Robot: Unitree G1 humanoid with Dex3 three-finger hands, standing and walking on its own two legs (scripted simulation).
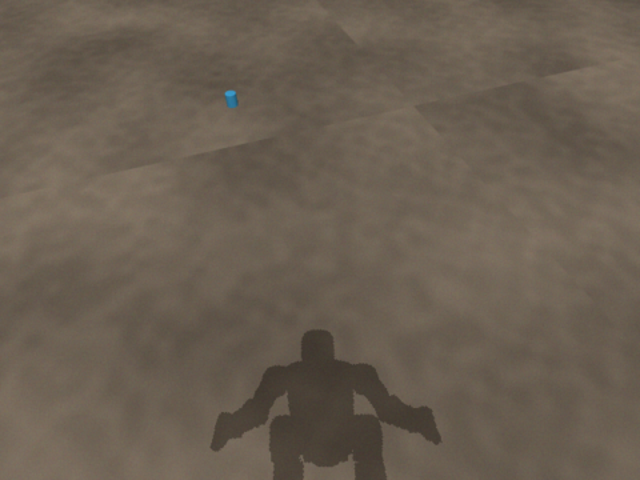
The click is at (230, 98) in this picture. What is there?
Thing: low tin
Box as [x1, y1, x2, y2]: [225, 90, 237, 107]
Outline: 225,92 227,105 229,107 236,106 237,101 235,92 232,90
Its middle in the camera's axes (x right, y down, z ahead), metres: -0.49 -0.78 +2.25
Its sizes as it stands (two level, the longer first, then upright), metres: 0.063 0.063 0.075
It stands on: the floor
